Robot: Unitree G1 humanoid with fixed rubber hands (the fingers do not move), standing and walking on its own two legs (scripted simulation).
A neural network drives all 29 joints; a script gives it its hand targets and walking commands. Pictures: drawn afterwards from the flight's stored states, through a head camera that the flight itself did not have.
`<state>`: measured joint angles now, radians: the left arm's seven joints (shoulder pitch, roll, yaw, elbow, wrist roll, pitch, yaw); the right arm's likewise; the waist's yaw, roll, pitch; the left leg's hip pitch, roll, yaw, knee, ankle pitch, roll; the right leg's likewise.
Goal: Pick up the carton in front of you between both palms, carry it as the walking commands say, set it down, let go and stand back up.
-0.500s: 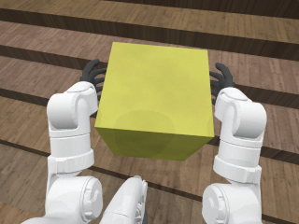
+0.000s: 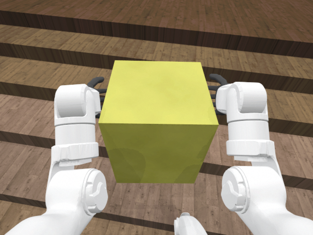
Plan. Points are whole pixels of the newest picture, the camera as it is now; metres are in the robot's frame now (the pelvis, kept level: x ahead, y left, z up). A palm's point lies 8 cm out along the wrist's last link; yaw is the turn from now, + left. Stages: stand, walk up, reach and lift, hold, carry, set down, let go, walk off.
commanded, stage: carry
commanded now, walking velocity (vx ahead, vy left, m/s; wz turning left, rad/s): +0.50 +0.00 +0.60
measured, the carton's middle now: (156, 125) +0.38 -0.02 +0.11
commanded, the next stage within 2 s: none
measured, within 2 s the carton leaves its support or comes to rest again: neither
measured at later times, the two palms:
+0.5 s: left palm (75, 8) +0.62 +0.18 +0.31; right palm (185, 7) +0.65 -0.11 +0.31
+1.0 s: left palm out of the picture +0.92 +0.10 +0.35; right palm out of the picture +0.91 -0.20 +0.36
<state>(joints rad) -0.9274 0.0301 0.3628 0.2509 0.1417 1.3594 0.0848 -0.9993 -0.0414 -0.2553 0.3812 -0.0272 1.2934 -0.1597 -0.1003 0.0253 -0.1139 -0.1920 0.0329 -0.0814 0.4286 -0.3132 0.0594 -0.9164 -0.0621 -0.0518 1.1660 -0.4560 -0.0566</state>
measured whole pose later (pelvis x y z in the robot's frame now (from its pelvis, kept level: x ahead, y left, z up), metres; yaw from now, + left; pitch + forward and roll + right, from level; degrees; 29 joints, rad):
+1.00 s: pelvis +0.53 -0.04 +0.21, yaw -12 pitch +5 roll +0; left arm -0.85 0.02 0.21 0.03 -0.04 1.30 0.21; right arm -0.81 0.06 -0.37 -0.08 -0.15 1.31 -0.08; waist 0.23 -0.03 0.08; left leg -1.00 0.01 0.00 1.78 -0.53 0.06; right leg -0.28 0.14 0.00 0.54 -0.35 -0.14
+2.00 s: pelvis +1.09 -0.31 +0.44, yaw -31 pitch +2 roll +0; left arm -0.73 -0.08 0.23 0.03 0.09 1.26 0.17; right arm -0.72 -0.02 -0.28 0.02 -0.07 1.28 -0.09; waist 0.01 0.06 0.05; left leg -1.06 0.04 0.02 2.00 -0.50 0.13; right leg -0.35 -0.06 -0.20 0.61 -0.30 -0.06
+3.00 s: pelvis +1.65 -0.58 +0.68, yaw -14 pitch +4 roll -1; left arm -0.92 0.00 0.26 0.17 0.06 1.34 0.17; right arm -0.89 -0.02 -0.33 0.11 -0.12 1.39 -0.09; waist 0.08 0.01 -0.04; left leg -0.75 0.07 0.03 1.07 -0.31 0.07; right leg -0.43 0.01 -0.17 0.57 -0.23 -0.10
